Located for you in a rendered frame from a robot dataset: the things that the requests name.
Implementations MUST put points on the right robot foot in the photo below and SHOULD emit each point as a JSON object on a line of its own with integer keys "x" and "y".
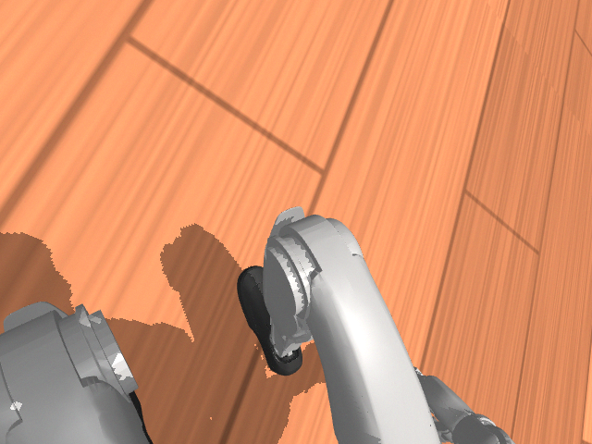
{"x": 250, "y": 292}

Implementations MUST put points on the right robot arm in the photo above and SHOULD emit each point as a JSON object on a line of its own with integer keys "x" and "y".
{"x": 479, "y": 429}

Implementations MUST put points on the left robot foot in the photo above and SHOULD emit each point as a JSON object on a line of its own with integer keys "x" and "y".
{"x": 138, "y": 408}

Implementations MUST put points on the right robot hand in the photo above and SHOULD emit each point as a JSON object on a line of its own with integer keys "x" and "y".
{"x": 444, "y": 404}

